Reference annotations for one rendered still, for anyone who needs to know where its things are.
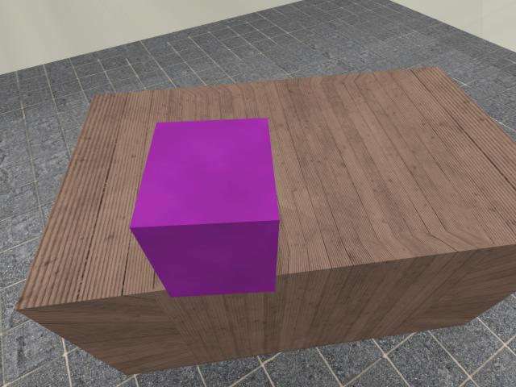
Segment carton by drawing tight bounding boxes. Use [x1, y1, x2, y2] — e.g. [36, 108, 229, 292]
[130, 118, 280, 298]

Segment pedestal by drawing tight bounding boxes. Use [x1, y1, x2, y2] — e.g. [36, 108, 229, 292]
[15, 66, 516, 375]

